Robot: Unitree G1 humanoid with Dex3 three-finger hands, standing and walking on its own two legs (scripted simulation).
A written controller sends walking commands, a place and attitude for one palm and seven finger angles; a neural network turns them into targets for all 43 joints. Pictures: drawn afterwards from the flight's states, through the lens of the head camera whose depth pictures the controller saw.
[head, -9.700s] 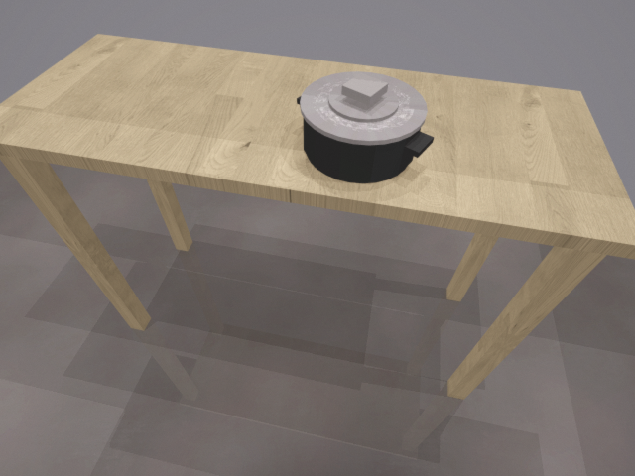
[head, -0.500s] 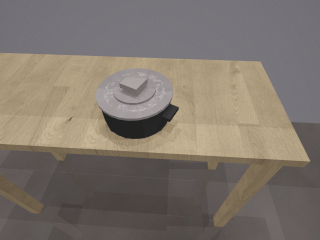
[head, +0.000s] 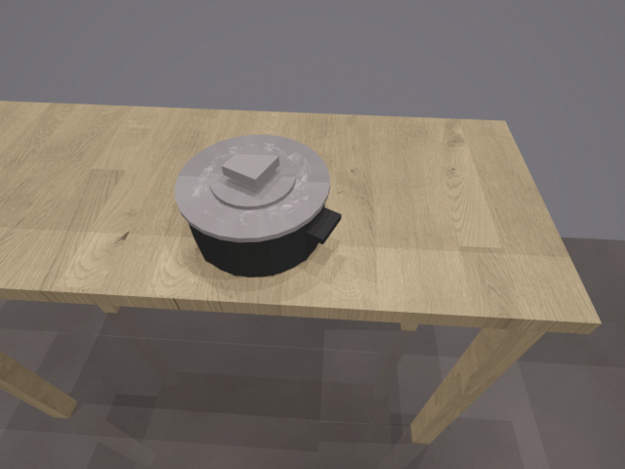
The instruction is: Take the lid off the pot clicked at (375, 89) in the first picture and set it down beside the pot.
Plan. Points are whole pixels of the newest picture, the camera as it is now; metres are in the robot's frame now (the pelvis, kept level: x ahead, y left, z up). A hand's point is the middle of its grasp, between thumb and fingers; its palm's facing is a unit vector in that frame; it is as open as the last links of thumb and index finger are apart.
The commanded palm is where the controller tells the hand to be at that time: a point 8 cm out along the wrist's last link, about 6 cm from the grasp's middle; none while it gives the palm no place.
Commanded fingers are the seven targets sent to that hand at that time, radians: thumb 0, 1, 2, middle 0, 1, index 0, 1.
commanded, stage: look again from close up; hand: left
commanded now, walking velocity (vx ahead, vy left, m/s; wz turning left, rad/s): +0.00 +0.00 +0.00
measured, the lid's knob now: (251, 165) +0.46 +0.11 +0.15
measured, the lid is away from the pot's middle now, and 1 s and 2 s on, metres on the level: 0.00 0.00 0.00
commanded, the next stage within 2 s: lift the closed hand beside the body in 0.52 s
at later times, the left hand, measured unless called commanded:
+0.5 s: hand out of the picture -0.01 +0.16 -0.18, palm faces +0.02 -0.98 -0.17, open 7.4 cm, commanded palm none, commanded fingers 0.00 0.90 0.90 -0.20 -0.30 -0.20 -0.30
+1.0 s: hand (157, 460) +0.14 +0.19 -0.01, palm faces +0.22 -0.95 -0.24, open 4.8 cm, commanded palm +0.09 +0.24 +0.03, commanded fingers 0.00 0.90 0.90 -1.08 -1.26 -1.08 -1.26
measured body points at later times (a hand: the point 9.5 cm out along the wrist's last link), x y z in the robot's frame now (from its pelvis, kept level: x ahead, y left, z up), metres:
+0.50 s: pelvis +0.01 +0.01 +0.00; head +0.03 +0.01 +0.45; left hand -0.01 +0.22 -0.16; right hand -0.01 -0.20 -0.16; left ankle +0.01 +0.08 -0.74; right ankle +0.00 -0.14 -0.74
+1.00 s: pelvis +0.01 -0.01 +0.00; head -0.03 +0.00 +0.45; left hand +0.12 +0.24 +0.01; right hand +0.23 -0.23 -0.02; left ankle +0.01 +0.08 -0.74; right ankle +0.00 -0.14 -0.74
